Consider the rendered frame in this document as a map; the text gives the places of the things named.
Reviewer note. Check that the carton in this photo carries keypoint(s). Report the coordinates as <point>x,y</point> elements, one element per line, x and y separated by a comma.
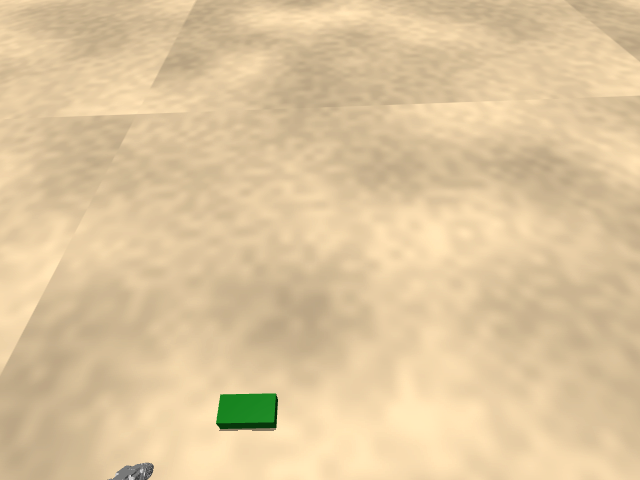
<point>244,411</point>

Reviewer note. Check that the left robot hand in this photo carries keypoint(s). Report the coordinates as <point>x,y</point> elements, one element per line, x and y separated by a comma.
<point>141,471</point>

